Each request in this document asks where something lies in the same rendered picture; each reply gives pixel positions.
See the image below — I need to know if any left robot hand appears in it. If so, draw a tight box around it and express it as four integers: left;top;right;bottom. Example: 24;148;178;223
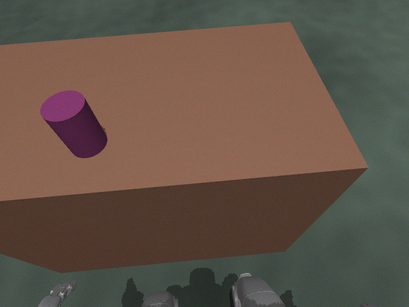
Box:
38;281;77;307

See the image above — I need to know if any can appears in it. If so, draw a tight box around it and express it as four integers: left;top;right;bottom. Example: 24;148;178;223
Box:
40;91;107;158

